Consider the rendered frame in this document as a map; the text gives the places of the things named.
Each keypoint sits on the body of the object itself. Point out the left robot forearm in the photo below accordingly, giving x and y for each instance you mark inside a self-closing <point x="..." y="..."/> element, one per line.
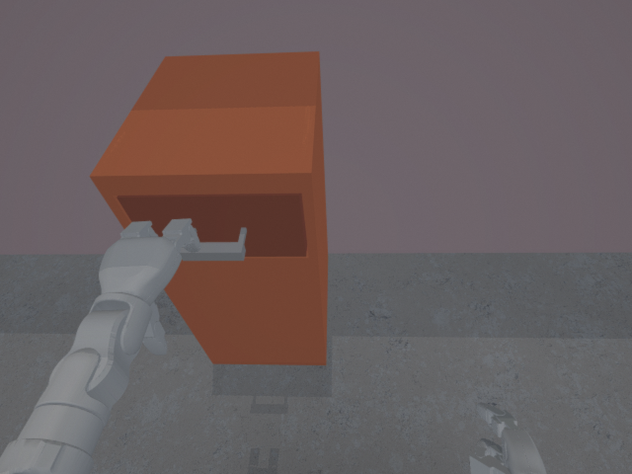
<point x="63" y="430"/>

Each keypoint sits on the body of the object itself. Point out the handle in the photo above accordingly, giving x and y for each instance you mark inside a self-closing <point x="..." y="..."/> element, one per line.
<point x="218" y="251"/>

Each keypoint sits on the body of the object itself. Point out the drawer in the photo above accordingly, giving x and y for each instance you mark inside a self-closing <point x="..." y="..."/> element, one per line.
<point x="275" y="222"/>

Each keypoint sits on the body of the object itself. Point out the left robot hand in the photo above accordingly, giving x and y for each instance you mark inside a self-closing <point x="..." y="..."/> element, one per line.
<point x="142" y="264"/>

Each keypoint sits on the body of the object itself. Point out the cabinet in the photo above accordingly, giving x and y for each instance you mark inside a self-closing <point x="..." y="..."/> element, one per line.
<point x="235" y="124"/>

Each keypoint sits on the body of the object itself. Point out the right robot hand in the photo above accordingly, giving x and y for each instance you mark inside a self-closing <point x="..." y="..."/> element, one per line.
<point x="518" y="453"/>

